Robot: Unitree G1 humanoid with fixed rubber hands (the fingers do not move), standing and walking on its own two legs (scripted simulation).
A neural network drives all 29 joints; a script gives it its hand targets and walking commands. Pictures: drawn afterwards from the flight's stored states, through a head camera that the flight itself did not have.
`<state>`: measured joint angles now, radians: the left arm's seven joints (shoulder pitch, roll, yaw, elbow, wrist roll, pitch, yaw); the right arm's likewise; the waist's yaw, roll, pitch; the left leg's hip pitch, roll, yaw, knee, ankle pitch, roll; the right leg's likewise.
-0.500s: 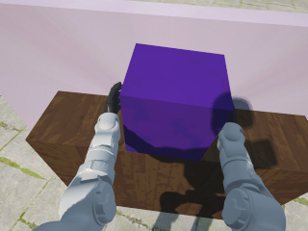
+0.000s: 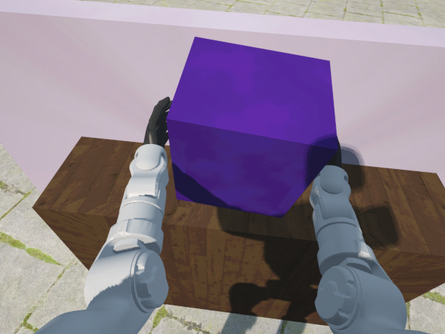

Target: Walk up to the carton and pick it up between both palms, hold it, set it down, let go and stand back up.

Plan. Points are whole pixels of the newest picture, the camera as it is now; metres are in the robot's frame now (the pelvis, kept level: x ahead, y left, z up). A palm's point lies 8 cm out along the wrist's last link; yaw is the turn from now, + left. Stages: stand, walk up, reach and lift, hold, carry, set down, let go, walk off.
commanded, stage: reach and lift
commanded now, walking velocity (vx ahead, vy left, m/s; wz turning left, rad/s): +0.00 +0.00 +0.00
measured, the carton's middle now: (243, 138) +0.44 -0.02 +0.13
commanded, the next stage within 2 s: none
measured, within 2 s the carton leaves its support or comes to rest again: neither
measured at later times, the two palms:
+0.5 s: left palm (165, 148) +0.40 +0.12 +0.14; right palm (343, 176) +0.36 -0.20 +0.12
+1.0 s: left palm (147, 153) +0.37 +0.14 +0.16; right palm (341, 172) +0.35 -0.18 +0.15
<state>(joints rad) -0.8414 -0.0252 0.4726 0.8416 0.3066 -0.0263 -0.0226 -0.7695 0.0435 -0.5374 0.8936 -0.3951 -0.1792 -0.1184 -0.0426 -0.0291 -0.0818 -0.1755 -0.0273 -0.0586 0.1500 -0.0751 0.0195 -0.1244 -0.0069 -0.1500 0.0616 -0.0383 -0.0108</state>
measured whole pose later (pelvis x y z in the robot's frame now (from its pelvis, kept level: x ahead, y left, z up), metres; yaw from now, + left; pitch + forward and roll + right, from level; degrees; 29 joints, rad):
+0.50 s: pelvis -0.01 +0.01 +0.00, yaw -1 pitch +3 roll -1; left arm -0.76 -0.06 0.37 0.70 0.29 0.08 0.02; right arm -0.69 -0.01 -0.43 0.89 -0.26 -0.18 -0.11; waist -0.06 -0.04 -0.07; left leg -0.15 -0.03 -0.04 0.17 -0.08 0.02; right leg -0.09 -0.01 -0.13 0.06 -0.02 -0.01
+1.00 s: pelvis -0.03 +0.00 +0.00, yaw -1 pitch -3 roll +0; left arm -0.76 -0.02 0.34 0.57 0.26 0.28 0.01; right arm -0.75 0.00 -0.35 0.91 -0.17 -0.06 -0.13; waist -0.05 -0.11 -0.01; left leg -0.08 -0.02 -0.04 0.20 -0.08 0.01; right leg -0.04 0.00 -0.13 0.12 -0.04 -0.02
